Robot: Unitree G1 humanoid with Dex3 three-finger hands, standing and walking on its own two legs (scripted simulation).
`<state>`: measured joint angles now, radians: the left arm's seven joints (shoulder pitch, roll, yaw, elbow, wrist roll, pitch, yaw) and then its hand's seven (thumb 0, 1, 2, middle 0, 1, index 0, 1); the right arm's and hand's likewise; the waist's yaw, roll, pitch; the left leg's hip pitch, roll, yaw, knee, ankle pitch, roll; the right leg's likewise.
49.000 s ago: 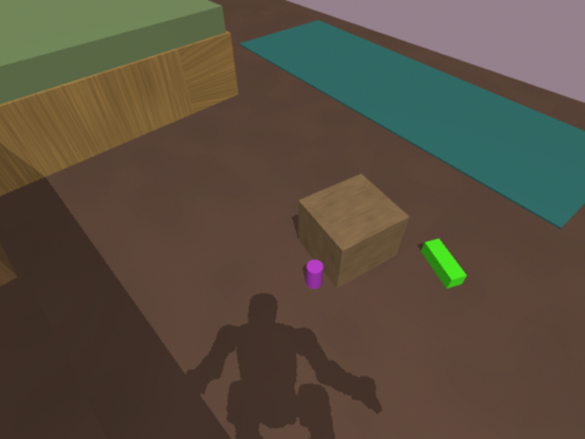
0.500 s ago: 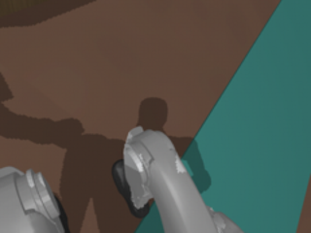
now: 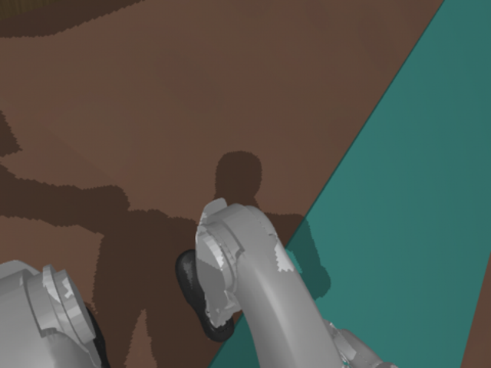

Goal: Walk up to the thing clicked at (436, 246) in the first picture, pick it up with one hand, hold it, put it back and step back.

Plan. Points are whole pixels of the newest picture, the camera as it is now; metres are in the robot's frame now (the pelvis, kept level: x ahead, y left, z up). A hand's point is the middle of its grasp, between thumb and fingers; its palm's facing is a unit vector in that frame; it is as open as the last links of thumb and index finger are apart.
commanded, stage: close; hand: left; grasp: from above
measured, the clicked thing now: out of the picture +0.46 +0.34 -0.28
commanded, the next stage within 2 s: settle in 0.74 s
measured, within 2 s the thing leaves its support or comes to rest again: leaves its support in 1.18 s
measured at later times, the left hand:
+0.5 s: hand out of the picture +0.45 +0.34 -0.26, palm faces -0.43 -0.17 -0.89, open 10.7 cm
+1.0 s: hand out of the picture +0.45 +0.34 -0.26, palm faces -0.43 -0.16 -0.89, open 10.6 cm
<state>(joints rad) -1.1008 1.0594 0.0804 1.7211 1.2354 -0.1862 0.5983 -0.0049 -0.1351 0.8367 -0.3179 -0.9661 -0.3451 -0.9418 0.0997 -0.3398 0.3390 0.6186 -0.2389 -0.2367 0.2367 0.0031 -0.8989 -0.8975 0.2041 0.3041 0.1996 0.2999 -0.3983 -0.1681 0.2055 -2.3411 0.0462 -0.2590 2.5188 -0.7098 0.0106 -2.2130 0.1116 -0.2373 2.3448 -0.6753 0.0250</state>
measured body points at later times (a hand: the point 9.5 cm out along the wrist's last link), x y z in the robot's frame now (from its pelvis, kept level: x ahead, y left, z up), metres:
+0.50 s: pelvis +0.00 +0.00 +0.00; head +0.29 +0.14 +0.31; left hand +0.46 +0.34 -0.21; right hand +0.05 -0.24 -0.05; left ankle +0.06 +0.13 -0.28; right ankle +0.11 -0.10 -0.28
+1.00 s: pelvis +0.00 +0.00 +0.00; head +0.28 +0.14 +0.32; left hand +0.47 +0.34 -0.21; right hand +0.06 -0.24 -0.05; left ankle +0.06 +0.13 -0.28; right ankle +0.11 -0.10 -0.28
